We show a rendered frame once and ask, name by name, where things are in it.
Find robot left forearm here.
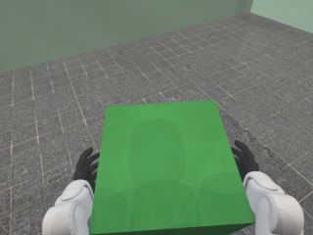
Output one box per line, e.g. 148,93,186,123
42,179,94,235

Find robot right forearm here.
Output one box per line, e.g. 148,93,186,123
243,171,304,235

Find right robot hand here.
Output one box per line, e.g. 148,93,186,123
231,140,259,183

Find left robot hand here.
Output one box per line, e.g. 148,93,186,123
73,147,100,194

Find carton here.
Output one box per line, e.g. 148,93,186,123
89,100,255,235

